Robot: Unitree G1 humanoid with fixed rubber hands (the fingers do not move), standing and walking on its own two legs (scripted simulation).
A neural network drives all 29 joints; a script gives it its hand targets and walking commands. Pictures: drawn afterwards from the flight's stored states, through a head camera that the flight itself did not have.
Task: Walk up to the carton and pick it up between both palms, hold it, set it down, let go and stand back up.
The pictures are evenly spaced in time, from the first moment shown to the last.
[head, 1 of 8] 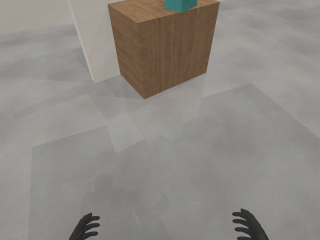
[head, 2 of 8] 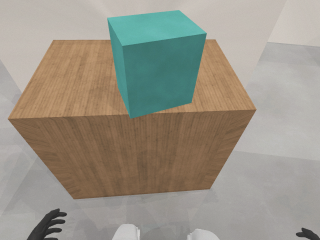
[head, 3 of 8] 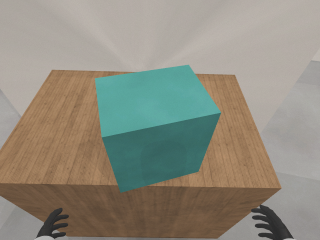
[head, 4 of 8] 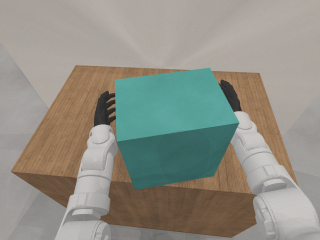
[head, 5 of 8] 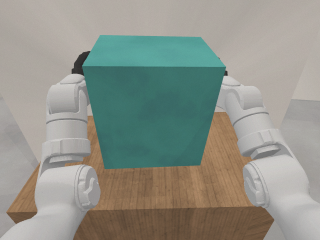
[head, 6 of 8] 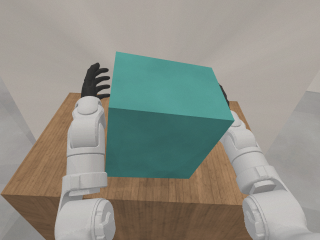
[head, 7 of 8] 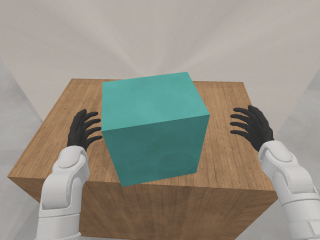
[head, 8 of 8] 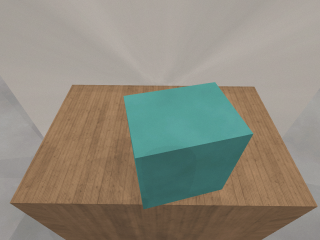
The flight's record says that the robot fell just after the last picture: no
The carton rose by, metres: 0.21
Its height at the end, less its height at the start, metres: +0.00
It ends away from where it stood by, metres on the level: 0.02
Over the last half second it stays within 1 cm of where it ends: yes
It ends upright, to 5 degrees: yes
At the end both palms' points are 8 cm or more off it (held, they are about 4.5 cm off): yes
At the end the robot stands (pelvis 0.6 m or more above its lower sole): yes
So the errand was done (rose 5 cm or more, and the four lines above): yes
